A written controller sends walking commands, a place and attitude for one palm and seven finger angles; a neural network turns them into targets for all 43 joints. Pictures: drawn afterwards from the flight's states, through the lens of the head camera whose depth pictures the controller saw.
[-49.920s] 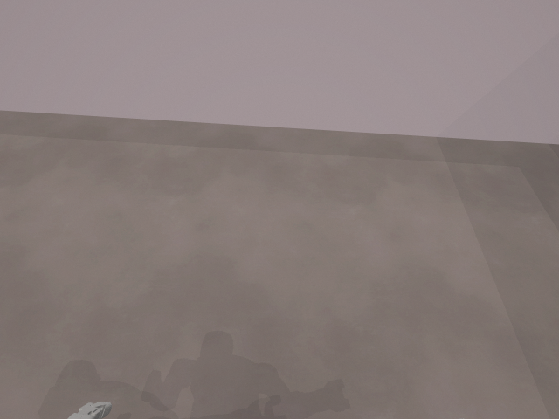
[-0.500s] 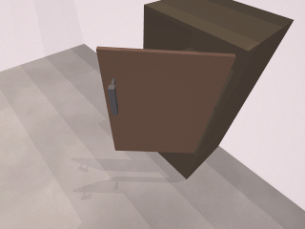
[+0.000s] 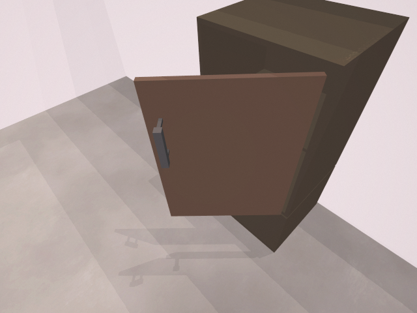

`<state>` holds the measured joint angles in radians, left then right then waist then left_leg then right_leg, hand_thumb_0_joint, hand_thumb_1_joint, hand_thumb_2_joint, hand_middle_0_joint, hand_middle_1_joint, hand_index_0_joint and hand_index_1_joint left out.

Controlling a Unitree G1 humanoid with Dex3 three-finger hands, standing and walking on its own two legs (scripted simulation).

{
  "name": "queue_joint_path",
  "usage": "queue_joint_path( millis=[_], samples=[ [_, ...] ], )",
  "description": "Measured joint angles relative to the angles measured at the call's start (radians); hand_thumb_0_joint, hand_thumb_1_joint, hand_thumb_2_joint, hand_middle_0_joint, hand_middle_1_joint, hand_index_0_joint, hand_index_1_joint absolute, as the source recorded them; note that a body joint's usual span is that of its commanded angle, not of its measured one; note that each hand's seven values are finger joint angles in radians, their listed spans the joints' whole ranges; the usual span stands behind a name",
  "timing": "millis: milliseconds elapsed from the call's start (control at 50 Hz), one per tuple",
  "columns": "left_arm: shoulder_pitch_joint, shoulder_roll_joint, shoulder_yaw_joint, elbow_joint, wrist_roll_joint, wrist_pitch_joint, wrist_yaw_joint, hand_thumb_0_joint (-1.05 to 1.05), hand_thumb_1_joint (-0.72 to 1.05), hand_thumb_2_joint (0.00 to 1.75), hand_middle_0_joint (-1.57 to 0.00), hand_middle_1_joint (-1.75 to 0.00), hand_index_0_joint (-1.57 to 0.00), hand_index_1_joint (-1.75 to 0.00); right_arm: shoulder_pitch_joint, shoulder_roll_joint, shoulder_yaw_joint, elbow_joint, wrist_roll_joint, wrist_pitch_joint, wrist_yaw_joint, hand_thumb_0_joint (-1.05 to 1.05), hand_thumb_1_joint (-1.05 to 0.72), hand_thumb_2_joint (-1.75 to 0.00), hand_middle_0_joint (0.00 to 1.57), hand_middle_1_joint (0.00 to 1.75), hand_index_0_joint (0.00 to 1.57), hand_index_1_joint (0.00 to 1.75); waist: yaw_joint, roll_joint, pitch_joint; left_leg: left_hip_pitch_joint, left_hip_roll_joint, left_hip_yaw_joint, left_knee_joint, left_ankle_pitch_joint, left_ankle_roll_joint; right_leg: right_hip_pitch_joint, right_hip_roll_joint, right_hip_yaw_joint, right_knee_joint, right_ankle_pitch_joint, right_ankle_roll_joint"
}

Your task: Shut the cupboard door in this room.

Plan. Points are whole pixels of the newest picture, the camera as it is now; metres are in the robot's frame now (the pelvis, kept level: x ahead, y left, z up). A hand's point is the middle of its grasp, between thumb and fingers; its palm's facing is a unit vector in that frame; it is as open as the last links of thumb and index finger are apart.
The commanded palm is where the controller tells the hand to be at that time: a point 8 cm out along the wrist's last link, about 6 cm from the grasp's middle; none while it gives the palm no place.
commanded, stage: look again from close up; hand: left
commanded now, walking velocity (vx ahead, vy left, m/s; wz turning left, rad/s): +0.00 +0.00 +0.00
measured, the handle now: (162, 143) +0.52 +0.16 +0.02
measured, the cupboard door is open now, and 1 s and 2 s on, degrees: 46 46 46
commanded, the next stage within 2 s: shuffle to correct the standing spot in 0.22 s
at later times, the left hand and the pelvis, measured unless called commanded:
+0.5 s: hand out of the picture +0.03 +0.15 -0.17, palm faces +0.00 -0.98 -0.20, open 7.3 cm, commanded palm none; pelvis +0.02 -0.02 +0.00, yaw -1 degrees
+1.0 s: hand out of the picture +0.05 +0.15 -0.18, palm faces +0.04 -0.98 -0.21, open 7.3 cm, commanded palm none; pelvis +0.05 -0.03 +0.00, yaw +0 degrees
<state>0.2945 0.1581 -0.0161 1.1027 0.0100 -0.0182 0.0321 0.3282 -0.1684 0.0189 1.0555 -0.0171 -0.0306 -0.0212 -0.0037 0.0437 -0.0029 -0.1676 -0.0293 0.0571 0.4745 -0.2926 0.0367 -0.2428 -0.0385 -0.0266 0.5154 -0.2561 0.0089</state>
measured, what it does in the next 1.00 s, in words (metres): shifts its weight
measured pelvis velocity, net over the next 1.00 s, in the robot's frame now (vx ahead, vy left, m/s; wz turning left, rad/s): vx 0.05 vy -0.03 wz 0.00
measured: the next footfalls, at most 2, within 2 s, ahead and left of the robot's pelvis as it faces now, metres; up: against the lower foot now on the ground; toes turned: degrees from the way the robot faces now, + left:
none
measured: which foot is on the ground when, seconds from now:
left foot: down 0.00-1.00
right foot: down 0.00-1.00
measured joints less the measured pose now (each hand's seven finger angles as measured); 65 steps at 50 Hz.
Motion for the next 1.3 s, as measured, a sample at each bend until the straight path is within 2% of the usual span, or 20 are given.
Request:
queue_joint_path(
  millis=[380,540,720,780,920,1000,1080,1120,1200,1300],
  samples=[
    [-0.051,0.003,0.002,-0.001,-0.003,0.001,-0.004,0.01,0.92,0.90,-0.20,-0.30,-0.20,-0.30,-0.053,0.002,0.003,0.053,0.000,0.001,0.000,0.00,-0.91,-0.90,0.20,0.30,0.20,0.30,0.001,-0.025,0.044,0.041,0.020,-0.003,-0.050,0.010,-0.027,0.027,0.022,-0.004,-0.024,-0.005,-0.024],
    [-0.005,-0.006,0.013,0.007,0.007,0.013,-0.018,0.01,0.91,0.90,-0.19,-0.30,-0.20,-0.30,-0.036,0.014,-0.008,0.055,-0.009,0.011,0.003,0.00,-0.91,-0.90,0.20,0.30,0.20,0.30,0.003,-0.041,0.035,0.026,0.040,-0.003,0.025,-0.055,-0.039,0.013,0.039,-0.005,0.045,-0.066,-0.040],
    [0.029,-0.025,0.028,0.019,0.007,-0.008,-0.014,0.00,0.91,0.90,-0.20,-0.30,-0.20,-0.30,-0.021,0.038,-0.013,0.062,-0.002,0.004,-0.012,0.00,-0.91,-0.90,0.20,0.30,0.20,0.30,0.000,-0.045,0.048,0.001,0.072,-0.018,0.136,-0.135,-0.050,0.022,0.063,-0.033,0.098,-0.137,-0.060],
    [0.022,-0.030,0.023,0.029,0.000,-0.006,-0.004,0.00,0.91,0.90,-0.19,-0.30,-0.20,-0.30,-0.040,0.050,-0.012,0.071,0.006,0.006,-0.020,0.00,-0.91,-0.90,0.20,0.30,0.20,0.30,0.002,-0.057,0.054,0.031,0.072,-0.018,0.086,-0.134,-0.063,0.039,0.061,-0.040,0.078,-0.133,-0.056],
    [-0.013,-0.018,0.027,0.006,-0.003,0.012,0.011,0.02,0.92,0.90,-0.20,-0.30,-0.20,-0.30,-0.077,0.033,-0.029,0.052,0.011,0.014,-0.033,0.01,-0.93,-0.90,0.20,0.30,0.20,0.30,0.016,-0.068,0.070,0.057,0.052,0.008,0.011,-0.038,-0.049,0.053,0.042,-0.025,0.026,-0.061,-0.040],
    [-0.037,0.004,0.030,-0.016,-0.002,0.014,0.012,0.01,0.92,0.90,-0.20,-0.30,-0.20,-0.30,-0.096,0.018,-0.034,0.033,0.009,0.013,-0.032,0.01,-0.93,-0.90,0.20,0.30,0.20,0.30,0.013,-0.057,0.063,0.057,0.048,0.013,-0.031,-0.060,-0.046,0.044,0.041,-0.022,-0.001,-0.081,-0.038],
    [-0.048,0.011,0.030,-0.063,0.010,-0.018,0.029,0.01,0.91,0.90,-0.20,-0.30,-0.20,-0.30,-0.118,-0.006,-0.043,-0.026,0.017,0.028,-0.008,0.01,-0.92,-0.90,0.20,0.30,0.20,0.30,0.009,-0.029,0.066,-0.073,0.060,-0.013,0.156,-0.091,-0.030,0.018,0.051,-0.030,0.000,-0.050,-0.036],
    [-0.044,0.016,0.025,-0.083,0.009,-0.019,0.027,0.01,0.91,0.90,-0.20,-0.30,-0.20,-0.30,-0.124,-0.016,-0.046,-0.058,0.016,0.022,0.000,0.01,-0.92,-0.90,0.20,0.30,0.20,0.30,0.003,-0.018,0.066,-0.078,0.059,-0.019,0.111,-0.030,-0.027,0.013,0.051,-0.028,0.029,-0.059,-0.031],
    [-0.055,0.028,0.019,-0.091,0.004,0.011,0.017,0.01,0.91,0.90,-0.20,-0.30,-0.20,-0.30,-0.121,-0.021,-0.035,-0.081,0.004,0.013,0.005,0.00,-0.92,-0.90,0.20,0.30,0.20,0.30,0.004,-0.020,0.046,-0.055,0.037,-0.006,0.114,-0.041,-0.011,0.026,0.028,-0.014,0.053,-0.065,-0.006],
    [-0.058,0.040,0.010,-0.105,0.004,0.021,0.000,0.01,0.91,0.90,-0.20,-0.30,-0.20,-0.30,-0.115,-0.016,-0.017,-0.087,-0.001,0.018,0.012,0.00,-0.91,-0.90,0.20,0.30,0.20,0.30,0.010,-0.017,0.023,-0.037,0.019,0.012,0.062,-0.003,0.003,0.030,0.012,0.003,0.021,-0.030,-0.001]
  ],
)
